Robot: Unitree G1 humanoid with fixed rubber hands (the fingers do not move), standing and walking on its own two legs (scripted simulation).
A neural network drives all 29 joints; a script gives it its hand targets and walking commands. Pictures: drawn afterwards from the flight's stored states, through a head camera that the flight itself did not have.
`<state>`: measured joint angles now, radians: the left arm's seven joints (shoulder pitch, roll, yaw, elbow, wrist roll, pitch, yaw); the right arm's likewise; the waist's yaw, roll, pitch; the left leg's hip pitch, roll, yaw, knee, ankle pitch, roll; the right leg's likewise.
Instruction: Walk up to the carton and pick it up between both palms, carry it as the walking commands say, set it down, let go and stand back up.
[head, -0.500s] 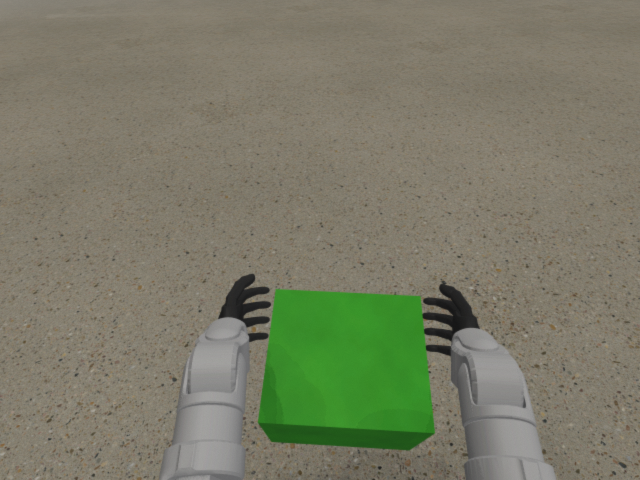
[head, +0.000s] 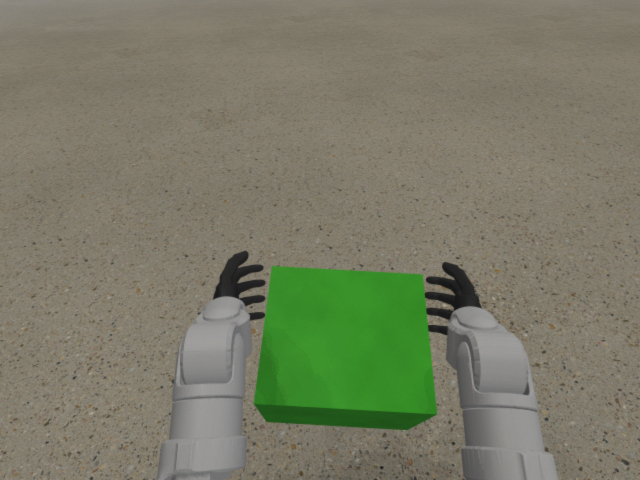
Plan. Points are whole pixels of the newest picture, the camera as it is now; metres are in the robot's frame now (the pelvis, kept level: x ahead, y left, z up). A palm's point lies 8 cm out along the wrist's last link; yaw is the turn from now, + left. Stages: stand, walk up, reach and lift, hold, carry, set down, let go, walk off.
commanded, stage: carry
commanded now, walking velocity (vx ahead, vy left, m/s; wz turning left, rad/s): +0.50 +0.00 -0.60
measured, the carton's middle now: (341, 350) +0.30 +0.01 +0.00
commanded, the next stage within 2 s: none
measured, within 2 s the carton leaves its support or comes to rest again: neither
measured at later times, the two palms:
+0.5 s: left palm (333, 232) +0.40 +0.03 +0.13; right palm (559, 287) +0.32 -0.24 +0.12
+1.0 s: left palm (435, 156) +0.66 -0.16 +0.11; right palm (610, 199) +0.53 -0.42 +0.10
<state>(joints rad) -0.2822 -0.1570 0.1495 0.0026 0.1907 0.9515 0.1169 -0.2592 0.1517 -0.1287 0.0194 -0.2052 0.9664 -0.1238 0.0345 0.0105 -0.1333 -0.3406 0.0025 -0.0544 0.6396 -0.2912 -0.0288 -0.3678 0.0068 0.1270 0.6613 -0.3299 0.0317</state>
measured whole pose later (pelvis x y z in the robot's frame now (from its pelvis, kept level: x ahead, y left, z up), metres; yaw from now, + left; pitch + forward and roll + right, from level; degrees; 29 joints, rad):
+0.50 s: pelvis +0.11 -0.04 +0.02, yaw -15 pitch +4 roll +0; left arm -0.19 -0.14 0.09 -0.27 0.08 1.27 0.24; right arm -0.16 0.13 -0.02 -0.27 -0.09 1.28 -0.25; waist -0.01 0.01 -0.25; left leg -0.14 0.08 0.19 0.40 -0.33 -0.03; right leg -0.46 -0.03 -0.08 0.74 -0.36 -0.01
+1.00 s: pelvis +0.37 -0.17 +0.00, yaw -28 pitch +4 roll -1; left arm -0.14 -0.13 0.03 -0.40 0.02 1.20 0.22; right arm -0.09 0.13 -0.05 -0.44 -0.09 1.19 -0.22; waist 0.05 0.02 -0.11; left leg -0.55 0.07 0.10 0.50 -0.11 -0.05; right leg -0.09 0.07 0.00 0.44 -0.42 -0.06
